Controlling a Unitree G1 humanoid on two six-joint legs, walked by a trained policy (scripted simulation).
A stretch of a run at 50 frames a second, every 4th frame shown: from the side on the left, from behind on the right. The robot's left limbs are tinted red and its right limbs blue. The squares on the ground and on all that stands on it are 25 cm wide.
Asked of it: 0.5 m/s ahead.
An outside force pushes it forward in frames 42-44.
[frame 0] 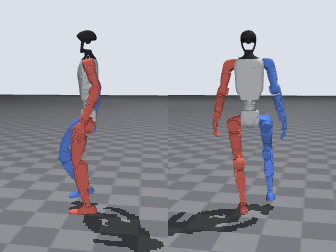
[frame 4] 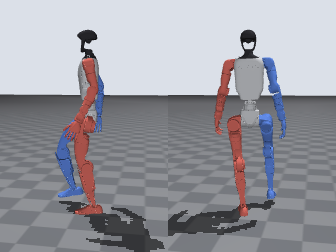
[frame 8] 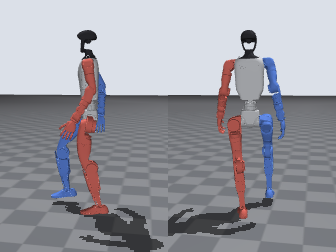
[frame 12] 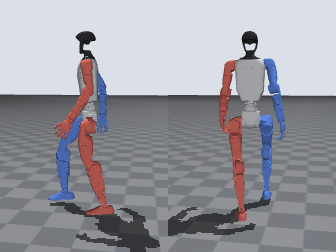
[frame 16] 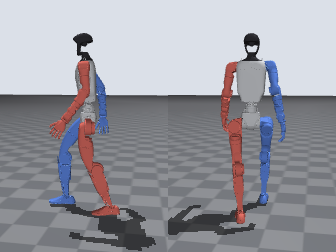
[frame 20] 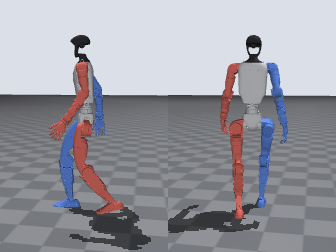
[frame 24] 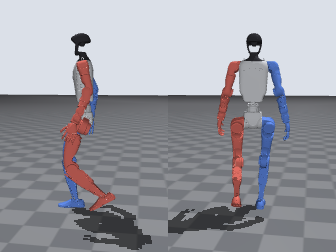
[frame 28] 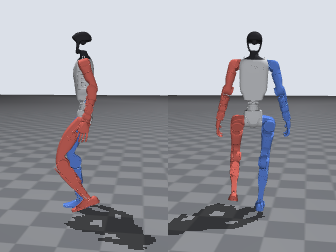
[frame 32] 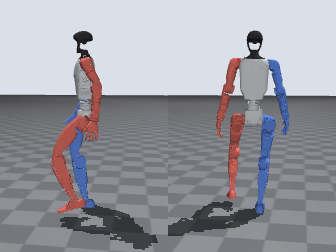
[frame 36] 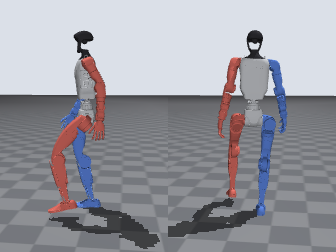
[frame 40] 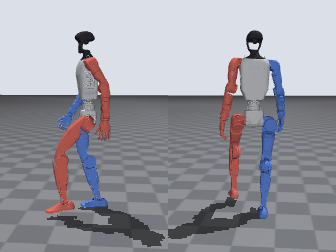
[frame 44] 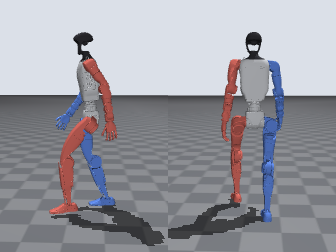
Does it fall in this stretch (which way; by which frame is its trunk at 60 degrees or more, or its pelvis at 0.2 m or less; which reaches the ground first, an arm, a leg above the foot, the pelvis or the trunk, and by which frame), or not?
no
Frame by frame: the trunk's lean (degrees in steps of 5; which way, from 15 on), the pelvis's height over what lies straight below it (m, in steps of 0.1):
0: 0, 0.8
4: 0, 0.8
8: 5, 0.8
12: 5, 0.8
16: 5, 0.8
20: 5, 0.8
24: 5, 0.8
28: 5, 0.8
32: 0, 0.8
36: 5, 0.8
40: 5, 0.8
44: 5, 0.8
